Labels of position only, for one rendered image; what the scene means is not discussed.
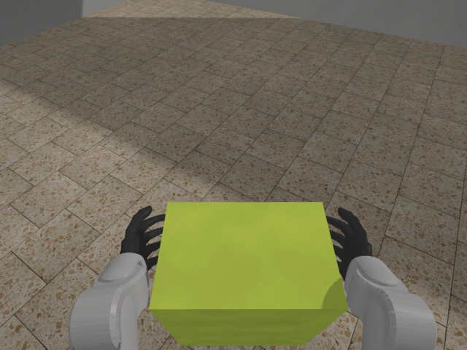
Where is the robot right hand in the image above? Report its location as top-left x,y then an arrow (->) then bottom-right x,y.
326,207 -> 372,281

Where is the carton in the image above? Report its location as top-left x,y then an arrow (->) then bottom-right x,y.
150,202 -> 348,346

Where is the robot right forearm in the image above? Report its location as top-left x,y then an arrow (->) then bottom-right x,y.
344,256 -> 437,350

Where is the robot left forearm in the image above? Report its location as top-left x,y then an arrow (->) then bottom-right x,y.
69,252 -> 150,350

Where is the robot left hand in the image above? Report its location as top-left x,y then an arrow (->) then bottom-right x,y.
120,206 -> 166,271

